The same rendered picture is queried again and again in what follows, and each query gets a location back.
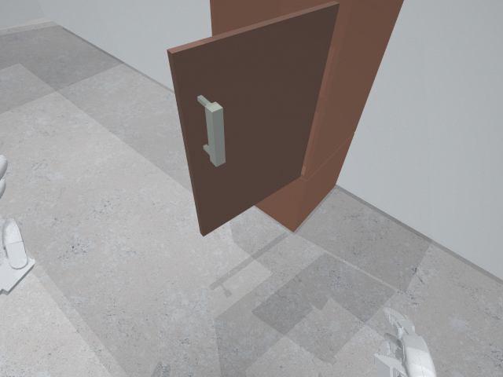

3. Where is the handle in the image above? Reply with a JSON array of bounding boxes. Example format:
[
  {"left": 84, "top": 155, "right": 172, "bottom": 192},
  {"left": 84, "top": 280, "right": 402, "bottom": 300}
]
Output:
[{"left": 197, "top": 95, "right": 226, "bottom": 167}]

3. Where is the cupboard door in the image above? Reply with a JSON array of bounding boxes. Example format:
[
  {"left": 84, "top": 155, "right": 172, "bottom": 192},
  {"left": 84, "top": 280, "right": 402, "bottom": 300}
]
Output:
[{"left": 167, "top": 1, "right": 340, "bottom": 236}]

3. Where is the left robot hand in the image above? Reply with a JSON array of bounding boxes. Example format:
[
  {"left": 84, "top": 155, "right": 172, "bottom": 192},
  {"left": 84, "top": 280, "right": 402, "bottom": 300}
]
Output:
[{"left": 0, "top": 155, "right": 35, "bottom": 295}]

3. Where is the right robot hand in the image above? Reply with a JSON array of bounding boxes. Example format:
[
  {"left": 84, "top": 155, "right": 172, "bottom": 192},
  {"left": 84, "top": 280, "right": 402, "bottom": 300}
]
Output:
[{"left": 374, "top": 306, "right": 437, "bottom": 377}]

